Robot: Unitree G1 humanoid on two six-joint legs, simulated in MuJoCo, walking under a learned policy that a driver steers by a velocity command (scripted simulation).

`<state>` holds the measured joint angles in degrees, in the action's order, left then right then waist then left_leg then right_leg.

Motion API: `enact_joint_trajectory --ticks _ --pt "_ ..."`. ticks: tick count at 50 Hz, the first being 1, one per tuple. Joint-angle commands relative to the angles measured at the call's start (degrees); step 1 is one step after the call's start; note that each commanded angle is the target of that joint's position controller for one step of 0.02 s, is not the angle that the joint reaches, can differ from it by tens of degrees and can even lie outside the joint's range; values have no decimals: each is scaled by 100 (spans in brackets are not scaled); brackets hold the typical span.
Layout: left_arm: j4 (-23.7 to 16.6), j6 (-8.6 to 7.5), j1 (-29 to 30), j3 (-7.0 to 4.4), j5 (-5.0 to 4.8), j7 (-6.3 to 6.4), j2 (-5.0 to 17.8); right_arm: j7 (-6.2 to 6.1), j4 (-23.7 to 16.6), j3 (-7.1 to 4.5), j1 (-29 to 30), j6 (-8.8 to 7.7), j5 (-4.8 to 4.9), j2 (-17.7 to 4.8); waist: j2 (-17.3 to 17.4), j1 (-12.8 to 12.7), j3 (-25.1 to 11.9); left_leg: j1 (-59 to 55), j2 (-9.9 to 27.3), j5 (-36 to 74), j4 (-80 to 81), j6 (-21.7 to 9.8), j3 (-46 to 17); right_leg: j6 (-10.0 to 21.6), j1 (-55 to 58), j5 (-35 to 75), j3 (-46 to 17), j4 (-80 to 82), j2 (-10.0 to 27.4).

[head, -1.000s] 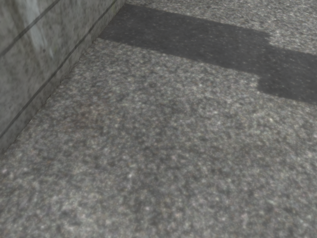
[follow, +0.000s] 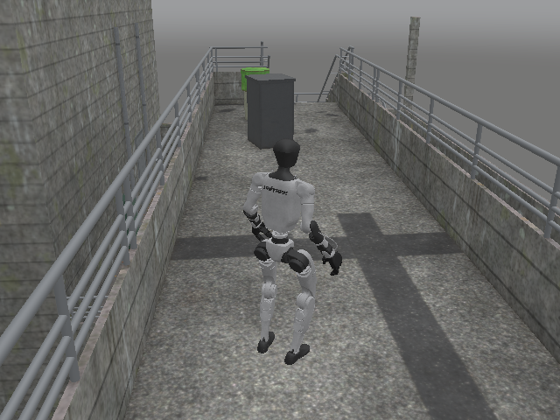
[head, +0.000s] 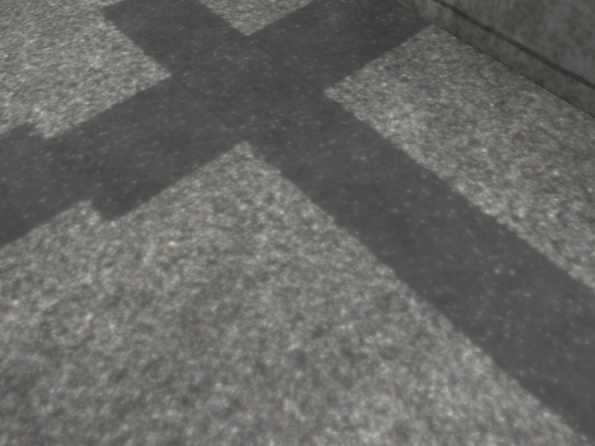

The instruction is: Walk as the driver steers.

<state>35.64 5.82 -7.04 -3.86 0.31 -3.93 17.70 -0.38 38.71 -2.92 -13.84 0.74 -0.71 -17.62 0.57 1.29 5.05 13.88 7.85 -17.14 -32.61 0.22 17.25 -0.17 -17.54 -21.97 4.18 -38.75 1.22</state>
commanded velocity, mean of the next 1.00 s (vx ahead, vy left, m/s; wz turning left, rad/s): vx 0.02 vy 0.00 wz -0.23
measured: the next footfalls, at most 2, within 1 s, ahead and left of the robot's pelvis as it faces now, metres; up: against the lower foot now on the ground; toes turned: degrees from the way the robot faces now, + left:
right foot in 0.02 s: +0.04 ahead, -0.10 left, +0.00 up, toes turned -5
left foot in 0.48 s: +0.05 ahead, +0.09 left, +0.00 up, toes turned -10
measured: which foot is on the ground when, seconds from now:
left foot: down 0.00-0.02, up 0.04-0.46, down 0.48-1.00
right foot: up 0.00-0.00, down 0.02-0.98, up 1.00-1.00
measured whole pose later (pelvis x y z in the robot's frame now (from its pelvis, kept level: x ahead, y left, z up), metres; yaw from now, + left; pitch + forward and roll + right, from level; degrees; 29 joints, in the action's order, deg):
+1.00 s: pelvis +0.01 +0.00 +0.01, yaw -11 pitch -1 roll +0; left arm 59.3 1.2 -14.3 -0.8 1.1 0.8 13.7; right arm -0.7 54.3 -1.0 -15.3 0.8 -1.2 -13.7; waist -0.1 0.3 -0.2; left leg 8.7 -2.3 -20.7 -25.6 -4.0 1.0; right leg 3.6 -11.5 -21.7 -4.4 -27.3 -3.8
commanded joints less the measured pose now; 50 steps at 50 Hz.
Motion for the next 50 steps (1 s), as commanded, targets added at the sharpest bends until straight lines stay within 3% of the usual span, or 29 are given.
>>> enact_joint_trajectory --ticks 1,2,3,4,5,6,7,8,10,17,20,22,23,24,25,26,27,29,34,35,36,46,47,48,49,50 --pt "-180 -212 -725 -251 142 171 768 41 -182 -295 -379 20 89 -849 -226 -382 -995 455 866 1121 -1047 22 -387 352 1559 992 -811 1937 118" --pt "-386 -268 -765 -444 60 277 1729 66 -640 -120 -363 64 -2 -242 -2221 -243 -929 2288 -164 -2187 -2371 539 -216 1099 1960 3375 -3474 2056 2060" --pt "-343 -301 -1190 -485 16 339 1559 -56 -641 -161 209 177 -170 -567 -1126 -804 -1150 2377 -278 -2166 -3226 517 -1326 1689 1812 4304 -3188 1784 2154" --pt "-248 -298 -1027 -351 53 401 1248 -86 -598 -153 225 228 -66 -507 -990 -593 -1021 2325 -244 -1689 -3443 443 -1548 1662 1608 4281 -2508 1705 1842" --pt "-263 -283 -565 -241 74 453 959 -101 -466 -142 167 210 22 -470 -893 -350 -704 2182 -212 -1074 -3290 356 -1672 1431 1254 3876 -1990 1810 1395" --pt "-301 -286 -177 -172 46 501 795 -112 -366 -166 81 193 -5 -533 -986 -164 -597 2085 -228 -654 -3124 299 -1667 1216 1167 3710 -1689 1840 1039" --pt "-329 -294 -25 -110 13 521 639 -100 -172 -197 -176 202 -79 -644 -1047 -89 -682 1836 -343 -412 -3245 286 -1560 1198 1091 4158 -1479 1803 859" --pt "-305 -311 -49 -61 5 503 575 -77 -63 -211 -320 225 -90 -681 -921 -57 -821 1664 -433 -356 -3342 270 -1559 1204 1091 4401 -1416 1783 837" --pt "-213 -373 -192 -41 23 472 583 -34 22 -183 -362 263 -34 -570 -647 -83 -880 1556 -497 -350 -3152 239 -1606 1216 1155 4314 -1476 1837 883" --pt "128 -469 -475 34 117 481 511 -83 125 -72 -103 316 11 -288 -718 -265 -580 964 -629 -581 -1459 46 -1705 1314 1002 3091 -1875 1999 961" --pt "262 -482 -447 66 144 471 477 -133 211 -42 -144 279 64 -234 -703 -230 -571 327 -762 -650 -760 -73 -1663 1292 675 3064 -2014 1886 935" --pt "338 -481 -297 102 89 493 425 -165 343 -7 -361 225 70 -122 -548 -19 -605 -329 -832 -106 241 -158 -1601 1112 445 2822 -2066 1710 811" --pt "376 -486 -259 131 39 512 358 -182 416 23 -498 159 29 -80 -372 105 -611 -902 -708 714 1059 -209 -1737 873 138 2389 -2059 1629 690" --pt "389 -516 -406 210 43 515 97 -212 419 25 -487 60 -67 -269 91 -15 -679 -1251 -35 1047 1506 -302 -2497 569 -102 1751 -1918 1380 396" --pt "466 -515 -837 200 29 500 10 -204 308 -13 -136 -6 -55 -680 714 -420 -581 -951 758 2175 1540 -631 -3236 380 -71 744 -1316 1211 -299" --pt "622 -451 -751 195 84 525 84 -150 356 23 70 -20 35 -518 854 -303 -517 -90 889 2166 1507 -920 -3178 300 681 431 -1042 1279 -336" --pt "708 -446 -635 180 70 494 161 -110 321 68 348 -37 14 -390 920 -344 -418 66 520 1650 1524 -727 -2897 361 941 868 -1135 1480 -246" --pt "839 -480 -463 131 62 441 316 -118 397 89 233 -39 14 -338 799 -172 -391 -45 39 862 1561 -404 -2579 404 964 1523 -1307 1621 -135" --pt "1330 -564 -608 176 48 502 154 -159 667 97 56 -53 49 -280 60 -83 -383 -522 -117 783 1431 -399 -2391 328 697 1733 -1458 1920 25" --pt "1398 -561 -643 205 67 491 99 -130 688 94 29 -40 -26 -265 64 -88 -486 -593 -154 772 1342 -418 -2336 329 712 1657 -1425 1901 15" --pt "1473 -557 -619 205 67 490 114 -115 727 93 55 -35 -35 -244 8 -73 -450 -575 -161 761 1333 -430 -2334 332 667 1636 -1435 1917 18" --pt "2186 -562 -661 245 37 552 160 -112 1293 124 -9 -82 -16 -186 -70 -113 -330 -480 -221 814 1437 -417 -2316 359 783 1716 -1496 2050 148" --pt "2259 -545 -810 225 32 555 202 -93 1386 72 -199 -69 -31 -300 -6 -93 -590 -594 -363 -559 1406 -482 -2274 462 763 470 -1385 1910 -19" --pt "2238 -507 -802 154 75 530 378 -60 1391 5 -271 -29 -61 -480 106 -44 -406 -433 -371 -2123 1450 -642 -2502 587 309 -1090 -1313 1648 -190" --pt "2107 -491 -537 112 120 472 477 -26 1428 -40 -477 4 -78 -601 231 89 18 -347 -107 -3250 1710 -884 -3026 662 -488 -1868 -1337 1349 -220" --pt "1868 -528 -66 163 115 398 249 -19 1513 -77 -737 -5 -43 -658 590 250 318 -612 403 -3684 2187 -1194 -3767 588 -1149 -1360 -942 793 -287"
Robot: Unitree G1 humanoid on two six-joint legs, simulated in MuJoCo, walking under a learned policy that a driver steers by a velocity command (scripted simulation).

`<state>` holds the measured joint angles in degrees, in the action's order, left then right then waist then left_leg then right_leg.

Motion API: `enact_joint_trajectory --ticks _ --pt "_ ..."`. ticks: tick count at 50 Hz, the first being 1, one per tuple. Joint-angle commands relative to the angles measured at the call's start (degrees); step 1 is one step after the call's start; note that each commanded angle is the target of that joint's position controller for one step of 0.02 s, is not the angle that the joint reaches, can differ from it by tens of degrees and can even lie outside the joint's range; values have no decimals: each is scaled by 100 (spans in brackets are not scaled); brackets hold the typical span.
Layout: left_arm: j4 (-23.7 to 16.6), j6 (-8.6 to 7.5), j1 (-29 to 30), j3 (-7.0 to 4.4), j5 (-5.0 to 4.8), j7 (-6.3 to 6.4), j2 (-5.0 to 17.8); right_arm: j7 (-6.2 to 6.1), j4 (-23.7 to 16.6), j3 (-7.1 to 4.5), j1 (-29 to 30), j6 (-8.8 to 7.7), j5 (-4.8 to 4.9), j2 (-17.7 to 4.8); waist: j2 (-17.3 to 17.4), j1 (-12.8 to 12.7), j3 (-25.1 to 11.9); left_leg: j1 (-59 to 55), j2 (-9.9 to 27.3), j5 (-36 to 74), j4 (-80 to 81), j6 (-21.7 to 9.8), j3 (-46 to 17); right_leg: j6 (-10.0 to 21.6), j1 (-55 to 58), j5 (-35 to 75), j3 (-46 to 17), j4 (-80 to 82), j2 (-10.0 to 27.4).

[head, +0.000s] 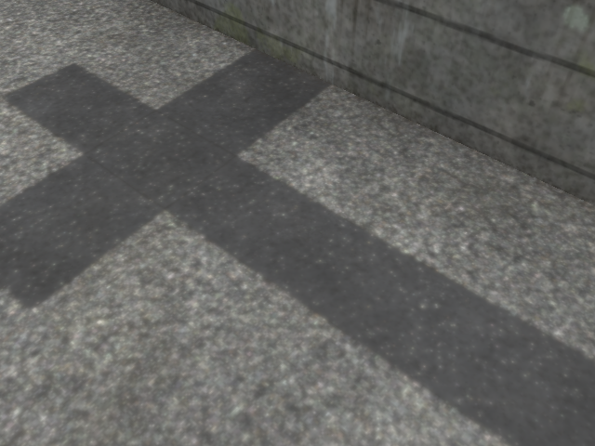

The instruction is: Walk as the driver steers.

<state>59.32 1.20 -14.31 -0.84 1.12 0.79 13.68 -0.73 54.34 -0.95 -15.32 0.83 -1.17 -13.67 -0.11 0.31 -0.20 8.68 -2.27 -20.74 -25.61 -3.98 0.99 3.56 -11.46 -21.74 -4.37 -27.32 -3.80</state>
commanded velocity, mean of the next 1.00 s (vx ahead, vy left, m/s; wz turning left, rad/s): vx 0.47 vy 0.00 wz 0.05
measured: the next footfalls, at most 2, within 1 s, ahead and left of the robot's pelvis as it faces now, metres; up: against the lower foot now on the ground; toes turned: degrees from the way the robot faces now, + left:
right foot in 0.24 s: +0.12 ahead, -0.15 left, +0.00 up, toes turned -3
left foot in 0.66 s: +0.50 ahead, +0.02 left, +0.00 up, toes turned +7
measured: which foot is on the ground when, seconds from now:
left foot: down 0.00-0.24, up 0.26-0.64, down 0.66-1.00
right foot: up 0.00-0.22, down 0.24-0.68, up 0.70-1.00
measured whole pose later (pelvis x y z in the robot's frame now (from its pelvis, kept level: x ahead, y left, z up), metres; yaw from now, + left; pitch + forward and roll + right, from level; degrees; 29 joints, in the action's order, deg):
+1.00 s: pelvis +0.40 -0.04 -0.01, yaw +4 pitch -1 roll +0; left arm 59.3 0.8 -11.1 -0.6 1.7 1.7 10.2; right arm -0.2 59.1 -0.4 -16.2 -2.8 -1.5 -10.6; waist -1.2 1.1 3.7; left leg 15.6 -4.4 -6.3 -22.6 -6.5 5.9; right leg 0.9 -23.2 -18.2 -1.4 -42.5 2.4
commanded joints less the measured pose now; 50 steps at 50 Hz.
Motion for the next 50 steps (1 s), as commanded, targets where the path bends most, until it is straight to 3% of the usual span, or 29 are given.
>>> enact_joint_trajectory --ticks 1,3,4,6,9,11,12,13,14,15,16,17,18,21,24,26,28,31,32,33,34,35,36,37,38,40,42,44,50 --pt "-721 -140 1107 -94 21 -111 436 -29 17 -288 -543 -77 105 -963 1008 372 1166 -99 2047 -3026 2117 -1002 -2781 49 -2091 -44 513 -1059 235" --pt "-790 -279 1128 -186 64 -182 667 -29 16 -335 -452 -236 15 -969 479 220 759 -446 2206 -1984 2276 -1039 -2841 -90 -2447 146 300 -1991 561" --pt "-746 -345 827 -165 104 -232 541 -9 8 -329 -342 -310 48 -902 348 42 456 -582 2121 -1541 2180 -996 -2536 -150 -2327 238 318 -1975 610" --pt "-750 -418 731 -179 57 -295 465 9 -3 -360 -118 -414 121 -931 561 -92 356 -137 1626 -1201 2135 -744 -1695 -173 -1614 322 558 -1476 542" --pt "-829 -422 693 -183 15 -284 380 44 74 -391 -121 -459 120 -944 870 -130 612 752 1423 -1181 1985 -702 -1190 -125 -466 370 987 -401 377" --pt "-610 -463 41 -223 -5 -240 461 96 29 -469 -45 -441 69 -1066 498 -372 536 1495 1225 -1412 1278 -684 -865 -60 810 712 1269 198 179" --pt "-412 -528 -662 -299 10 -180 628 114 -60 -434 95 -475 35 -931 84 -689 316 2186 1026 -1114 420 -610 -623 39 1855 411 998 337 303" --pt "-172 -611 -1713 -456 111 -93 1151 145 -288 -304 461 -517 -34 -478 -1199 -1205 -64 2942 416 -515 -1853 -411 72 257 2682 -1174 -722 1122 1500" --pt "-133 -611 -1934 -491 143 -85 1494 211 -739 -224 892 -574 29 -132 -1926 -1083 -32 4458 -186 -724 -3349 -350 -90 845 2786 -3107 -3556 2164 2634" --pt "-222 -591 -1337 -423 153 -78 1188 221 -751 -275 1030 -564 -24 -421 -808 -735 374 4853 342 -106 -4136 -454 -684 932 2351 -2936 -3381 2006 2743" --pt "-388 -627 -902 -367 96 -108 963 290 -696 -294 934 -590 -23 -500 -363 -497 346 4733 557 493 -4200 -423 -731 799 2051 -2323 -2738 1845 2425" --pt "-441 -666 -697 -340 61 -132 854 351 -589 -302 677 -600 -59 -521 -250 -271 223 4352 737 757 -4056 -304 -619 684 1761 -1847 -2172 1958 2142" --pt "-457 -709 -633 -303 26 -118 775 400 -547 -323 601 -558 -152 -548 -290 -136 196 4093 846 856 -3949 -169 -499 635 1508 -1588 -1849 2146 1993" --pt "-314 -853 -897 -252 47 -67 615 463 -601 -288 848 -363 -40 -397 -346 -151 629 4252 635 1362 -4037 25 -575 421 1183 -439 -704 2435 1681" --pt "-160 -898 -1097 -132 31 -78 355 437 -883 -199 1493 -378 -108 -234 -145 -127 1038 3747 407 1814 -2914 143 -113 428 630 2580 380 2335 1305" --pt "-113 -903 -1043 -76 -32 -63 311 447 -1006 -65 1809 -429 -103 -9 -276 -101 989 2734 346 2219 -1659 137 497 368 281 4168 884 2238 1121" --pt "57 -903 -1315 -75 -69 -24 469 416 -1057 -7 1986 -452 -63 8 -410 -186 897 2094 225 2546 -1000 -6 710 341 607 5211 888 2203 1283" --pt "108 -819 -1144 -145 -57 64 768 248 -604 -117 656 -523 -114 -399 -694 370 137 945 -244 2283 -644 -322 676 184 1421 6904 895 621 1349" --pt "98 -759 -1018 -170 -62 89 821 190 -254 -181 -269 -573 -128 -534 -702 732 -310 170 -255 2550 -297 -433 532 106 1487 6739 916 -446 1286" --pt "92 -725 -1017 -173 -136 92 797 137 -11 -234 -897 -633 -232 -708 -559 979 -600 -755 115 3475 120 -519 311 19 1002 5538 1018 -1673 1032" --pt "13 -688 -1556 -85 -154 71 241 109 119 -333 -1311 -653 -340 -1224 567 659 -1340 -2332 1660 6829 -957 -851 -902 -49 -320 961 1101 -3762 397" --pt "228 -613 -2624 -35 -512 76 -68 155 63 -385 -1341 -624 -125 -1379 1167 321 -2830 -3793 3008 8475 -922 -2012 -3020 -149 -1562 -1749 139 -5742 -301" --pt "255 -553 -2215 -150 -307 101 383 135 -133 -406 -776 -524 122 -1156 150 293 -2632 -2803 2604 7128 -371 -1924 -2627 -116 -1514 -982 -309 -5659 19" --pt "54 -541 -1487 -136 -168 73 318 98 -218 -271 -33 -502 151 -716 214 146 -1455 -1657 2296 6005 122 -1723 -2006 -153 -1688 -561 -59 -5237 290" --pt "-22 -523 -1109 -145 -24 62 274 68 -176 -168 214 -507 118 -346 24 10 -670 -727 2020 5429 497 -1472 -1617 -176 -1649 -348 41 -4785 458" --pt "14 -315 -1116 -142 153 5 124 -2 -30 -68 158 -517 107 -124 84 -195 -316 451 1685 5129 895 -1169 -989 -226 -841 -137 90 -4060 582" --pt "123 -166 -1302 -74 89 0 -185 20 51 -47 133 -576 9 -189 135 -369 -382 1004 1515 5273 976 -1115 -583 -272 -261 -72 223 -3499 516" --pt "109 -89 -1126 -52 59 43 -177 51 88 -45 195 -595 -48 -306 345 -423 -363 1135 1376 4810 1025 -1027 -362 -275 -202 55 316 -2681 535" --pt "89 17 -362 -26 54 116 10 18 235 -77 -30 -326 -19 -421 590 -101 -44 1378 1316 495 1446 -787 -818 -274 -42 495 491 -1255 528"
